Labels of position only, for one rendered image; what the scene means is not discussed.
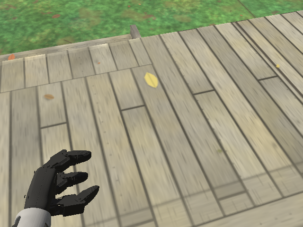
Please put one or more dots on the robot left hand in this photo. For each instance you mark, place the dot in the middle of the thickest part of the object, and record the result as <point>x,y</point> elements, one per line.
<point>50,180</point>

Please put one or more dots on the left robot forearm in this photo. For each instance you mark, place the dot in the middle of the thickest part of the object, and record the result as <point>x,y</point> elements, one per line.
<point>32,217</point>

